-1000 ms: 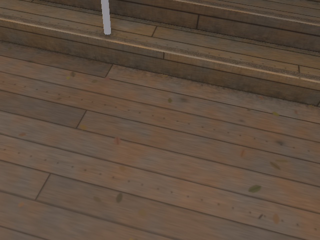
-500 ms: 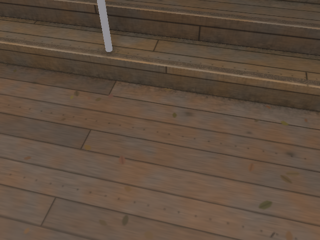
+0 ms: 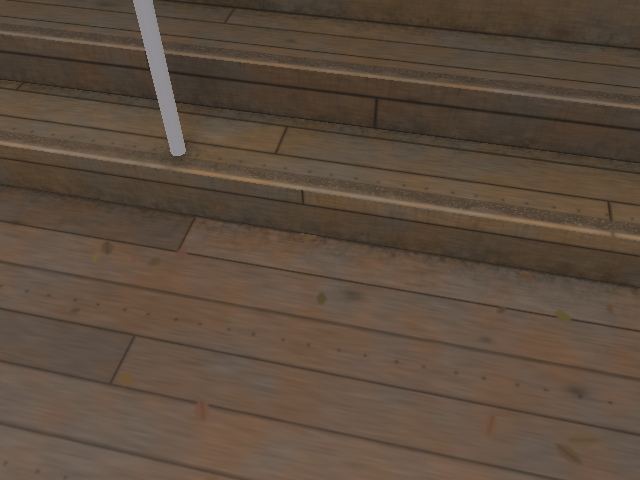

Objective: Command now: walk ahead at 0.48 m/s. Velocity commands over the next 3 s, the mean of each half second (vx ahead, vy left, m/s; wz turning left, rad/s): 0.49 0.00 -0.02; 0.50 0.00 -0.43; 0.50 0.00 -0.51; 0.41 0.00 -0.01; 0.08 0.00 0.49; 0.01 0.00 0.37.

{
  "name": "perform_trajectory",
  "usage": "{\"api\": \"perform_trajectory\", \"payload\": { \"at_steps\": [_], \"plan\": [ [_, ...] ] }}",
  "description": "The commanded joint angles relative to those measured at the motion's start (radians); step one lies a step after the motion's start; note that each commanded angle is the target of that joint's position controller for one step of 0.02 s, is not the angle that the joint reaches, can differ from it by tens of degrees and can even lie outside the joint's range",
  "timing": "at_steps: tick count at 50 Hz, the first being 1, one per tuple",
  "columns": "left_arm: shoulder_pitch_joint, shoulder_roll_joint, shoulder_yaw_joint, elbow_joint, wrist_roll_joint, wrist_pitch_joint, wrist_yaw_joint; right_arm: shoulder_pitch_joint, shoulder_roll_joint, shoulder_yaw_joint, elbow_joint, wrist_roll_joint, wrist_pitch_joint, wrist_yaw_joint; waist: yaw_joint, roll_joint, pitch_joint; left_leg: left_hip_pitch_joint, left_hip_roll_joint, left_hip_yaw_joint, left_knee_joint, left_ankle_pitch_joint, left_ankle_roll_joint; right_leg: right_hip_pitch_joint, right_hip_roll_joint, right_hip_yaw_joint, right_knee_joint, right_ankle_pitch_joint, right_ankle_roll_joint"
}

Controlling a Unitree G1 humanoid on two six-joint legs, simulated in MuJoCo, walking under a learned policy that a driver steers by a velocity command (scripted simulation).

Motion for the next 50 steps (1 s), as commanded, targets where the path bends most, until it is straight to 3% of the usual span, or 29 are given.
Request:
{"api": "perform_trajectory", "payload": {
  "at_steps": [1, 2, 3, 4, 5, 7, 12, 14, 16, 17, 18, 19, 20, 21, 22, 24, 26, 33, 34, 35, 37, 39, 41, 43, 44, 45, 46, 48, 50],
  "plan": [
    [0.024, -0.025, -0.012, -0.021, -0.001, 0.009, 0.004, -0.103, 0.015, 0.008, -0.085, -0.019, -0.003, 0.000, -0.027, -0.037, 0.017, -0.310, 0.111, -0.046, 0.052, 0.088, 0.037, 0.162, -0.324, 0.391, -0.368, 0.203, -0.236],
    [0.003, -0.013, -0.006, -0.027, 0.002, 0.006, 0.012, -0.136, 0.016, 0.008, -0.092, -0.009, 0.009, 0.003, -0.028, -0.050, 0.008, -0.335, 0.112, -0.031, 0.017, 0.074, 0.021, 0.172, -0.304, 0.340, -0.398, 0.238, -0.239],
    [0.020, 0.126, 0.030, -0.019, -0.058, 0.001, 0.009, -0.132, -0.074, -0.021, -0.127, 0.151, 0.012, -0.027, -0.040, -0.017, 0.061, -0.374, 0.132, -0.017, -0.061, 0.096, -0.025, 0.208, -0.265, 0.288, -0.396, 0.334, -0.190],
    [0.039, 0.136, 0.034, 0.000, -0.070, 0.000, 0.012, -0.178, -0.067, -0.012, -0.134, 0.148, 0.016, -0.039, -0.035, 0.000, 0.075, -0.401, 0.141, -0.003, -0.142, 0.128, -0.056, 0.205, -0.262, 0.245, -0.401, 0.383, -0.173],
    [0.060, 0.131, 0.032, 0.008, -0.072, 0.006, 0.020, -0.220, -0.048, -0.003, -0.155, 0.118, 0.013, -0.040, -0.024, 0.010, 0.091, -0.385, 0.143, 0.019, -0.247, 0.188, -0.079, 0.181, -0.243, 0.199, -0.405, 0.403, -0.158],
    [0.086, 0.145, 0.037, 0.017, -0.062, 0.016, 0.033, -0.302, -0.008, 0.014, -0.184, 0.093, 0.011, -0.028, 0.001, -0.044, 0.104, -0.234, 0.108, 0.068, -0.477, 0.325, -0.096, 0.077, -0.180, 0.107, -0.415, 0.411, -0.129],
    [0.194, 0.198, 0.058, 0.058, -0.078, 0.025, 0.039, -0.430, -0.073, -0.003, -0.233, 0.099, 0.025, -0.006, 0.044, -0.067, 0.115, -0.180, 0.057, 0.076, -0.718, 0.397, -0.051, 0.274, -0.240, 0.106, -0.381, 0.463, -0.117],
    [0.197, 0.215, 0.065, 0.060, -0.070, 0.040, 0.040, -0.390, -0.109, -0.020, -0.229, 0.092, 0.021, -0.001, 0.012, -0.091, 0.067, -0.112, 0.019, 0.102, -0.741, 0.317, -0.017, 0.376, -0.254, 0.097, -0.265, 0.713, -0.089],
    [0.168, 0.222, 0.065, 0.045, -0.059, 0.056, 0.042, -0.151, -0.173, -0.056, -0.160, 0.086, 0.024, -0.007, -0.106, -0.114, -0.066, 0.208, -0.025, 0.138, -0.759, 0.292, 0.034, 0.334, -0.199, 0.051, 0.030, 0.905, -0.046],
    [0.159, 0.192, 0.052, 0.013, -0.040, 0.057, 0.044, 0.050, -0.245, -0.077, -0.118, 0.073, 0.028, -0.021, -0.171, -0.031, -0.206, 0.558, 0.152, -0.053, -0.693, 0.350, 0.094, 0.082, -0.148, 0.020, 0.349, 0.621, -0.017],
    [0.305, 0.043, 0.005, 0.000, -0.042, 0.035, 0.028, 0.096, -0.306, -0.084, -0.098, 0.068, 0.026, -0.016, -0.087, 0.252, -0.372, 0.900, 0.405, -0.576, -0.817, 0.124, 0.277, -0.313, 0.033, 0.077, 0.732, -0.162, 0.043],
    [0.251, 0.139, 0.027, 0.015, -0.066, 0.010, 0.019, 0.115, -0.224, -0.067, -0.099, 0.073, 0.034, -0.021, -0.132, 0.203, -0.393, 0.887, 0.386, -0.713, -0.938, -0.007, 0.258, -0.419, 0.010, 0.201, 0.863, -0.235, 0.031],
    [0.132, 0.195, 0.045, -0.026, -0.090, -0.001, 0.018, 0.019, -0.186, -0.056, -0.109, 0.077, 0.037, -0.027, -0.120, 0.149, -0.220, 0.746, 0.351, -0.544, -0.955, -0.001, 0.205, -0.501, -0.045, 0.170, 0.884, -0.154, 0.025],
    [0.059, 0.197, 0.043, -0.048, -0.087, -0.002, 0.027, -0.068, -0.161, -0.047, -0.123, 0.074, 0.036, -0.029, -0.084, 0.036, -0.128, 0.558, 0.331, -0.408, -0.980, 0.093, 0.176, -0.465, -0.102, 0.147, 0.842, -0.058, 0.022],
    [0.022, 0.190, 0.048, -0.058, -0.071, 0.007, 0.035, -0.119, -0.134, -0.041, -0.122, 0.063, 0.030, -0.025, -0.047, -0.003, -0.063, 0.400, 0.299, -0.321, -1.015, 0.172, 0.157, -0.414, -0.134, 0.139, 0.788, -0.012, 0.024],
    [0.080, 0.157, 0.052, -0.050, -0.070, 0.046, 0.038, -0.153, -0.098, -0.035, -0.108, 0.049, 0.013, -0.017, 0.021, 0.043, -0.023, 0.240, 0.258, -0.205, -1.077, 0.202, 0.138, -0.311, -0.172, 0.164, 0.726, 0.016, 0.020],
    [0.066, 0.136, 0.049, -0.058, -0.072, 0.070, 0.042, -0.147, -0.114, -0.041, -0.084, 0.054, 0.001, -0.019, 0.037, 0.050, 0.023, 0.172, 0.253, -0.117, -1.125, 0.230, 0.135, -0.328, -0.181, 0.175, 0.673, 0.036, 0.028],
    [-0.134, 0.134, 0.046, -0.111, -0.059, 0.066, 0.018, -0.092, -0.173, -0.055, -0.047, 0.056, 0.000, -0.049, -0.015, 0.015, 0.066, 0.252, 0.214, 0.120, -1.149, 0.371, 0.075, -0.394, -0.152, 0.140, 0.315, 0.391, 0.046],
    [-0.144, 0.090, 0.025, -0.117, 0.016, 0.083, -0.009, -0.005, -0.148, -0.045, -0.016, 0.053, -0.001, -0.037, -0.018, -0.036, 0.084, 0.237, 0.195, 0.175, -1.162, 0.346, 0.057, -0.303, -0.122, 0.037, 0.234, 0.376, 0.045],
    [-0.191, 0.076, 0.021, -0.129, 0.015, 0.093, -0.024, 0.023, -0.153, -0.048, -0.008, 0.052, -0.002, -0.035, -0.047, 0.000, 0.108, 0.240, 0.191, 0.193, -1.175, 0.321, 0.045, -0.272, -0.120, 0.006, 0.186, 0.389, 0.038],
    [-0.245, 0.104, 0.025, -0.157, -0.002, 0.101, -0.039, 0.039, -0.179, -0.057, 0.000, 0.043, 0.003, -0.041, -0.063, 0.045, 0.140, 0.336, 0.221, 0.204, -1.164, 0.311, 0.027, -0.287, -0.120, 0.002, 0.118, 0.351, 0.019],
    [-0.268, 0.132, 0.031, -0.182, 0.001, 0.101, -0.042, 0.053, -0.199, -0.065, 0.010, 0.036, 0.015, -0.049, -0.066, 0.062, 0.146, 0.466, 0.258, 0.212, -1.101, 0.410, 0.015, -0.313, -0.098, -0.016, 0.059, 0.231, -0.011],
    [-0.224, 0.151, 0.041, -0.182, 0.007, 0.099, -0.039, 0.066, -0.212, -0.068, 0.020, 0.037, 0.032, -0.056, -0.043, 0.088, 0.110, 0.549, 0.277, 0.239, -0.960, 0.688, 0.004, -0.251, -0.041, -0.056, 0.027, 0.080, -0.054],
    [0.015, 0.181, 0.062, -0.115, 0.016, 0.083, -0.029, 0.062, -0.212, -0.062, 0.019, 0.040, 0.052, -0.056, 0.062, 0.063, -0.026, 0.506, 0.247, 0.298, -0.600, 0.888, -0.020, 0.032, 0.049, -0.075, -0.063, 0.057, -0.113],
    [0.198, 0.269, 0.091, -0.075, 0.030, 0.074, -0.015, 0.071, -0.171, -0.047, -0.024, 0.054, 0.054, -0.054, 0.122, -0.050, -0.178, 0.227, 0.207, 0.307, -0.275, 0.638, -0.056, 0.385, -0.109, 0.172, -0.062, -0.035, -0.195],
    [0.205, 0.380, 0.120, -0.075, 0.004, 0.075, -0.003, 0.069, -0.099, -0.029, -0.095, 0.051, 0.041, -0.030, 0.076, -0.305, -0.239, -0.215, -0.006, 0.245, 0.030, -0.204, -0.106, 0.648, -0.358, 0.710, -0.172, -0.003, -0.329],
    [0.230, 0.349, 0.113, -0.079, -0.017, 0.086, 0.005, -0.047, -0.158, -0.040, -0.097, 0.039, 0.035, -0.025, 0.126, -0.158, -0.234, -0.343, 0.005, 0.043, 0.104, -0.196, -0.092, 0.677, -0.344, 0.763, -0.239, 0.040, -0.314],
    [0.125, 0.257, 0.091, -0.074, -0.029, 0.089, 0.013, -0.091, -0.142, -0.027, -0.104, 0.055, 0.017, -0.021, 0.064, -0.024, -0.038, -0.310, 0.102, 0.031, -0.026, -0.007, -0.082, 0.431, -0.285, 0.505, -0.256, 0.244, -0.250],
    [0.054, 0.202, 0.071, -0.082, -0.042, 0.084, 0.016, -0.062, -0.143, -0.027, -0.098, 0.023, 0.042, -0.027, -0.005, -0.021, 0.014, -0.187, 0.123, 0.028, -0.121, 0.011, -0.108, 0.261, -0.218, 0.395, -0.294, 0.403, -0.218]
  ]
}}
Next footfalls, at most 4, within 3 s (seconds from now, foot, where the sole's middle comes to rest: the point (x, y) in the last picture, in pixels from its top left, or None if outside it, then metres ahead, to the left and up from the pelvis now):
0.34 left None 0.40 0.14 -0.77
0.86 right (391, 424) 0.64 -0.11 -0.77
1.36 left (353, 303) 0.96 -0.04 -0.77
1.80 right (458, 296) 0.98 -0.31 -0.77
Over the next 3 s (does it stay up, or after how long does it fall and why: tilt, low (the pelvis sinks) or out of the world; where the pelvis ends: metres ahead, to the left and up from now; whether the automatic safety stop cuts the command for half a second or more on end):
stays up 1.20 -0.21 0.16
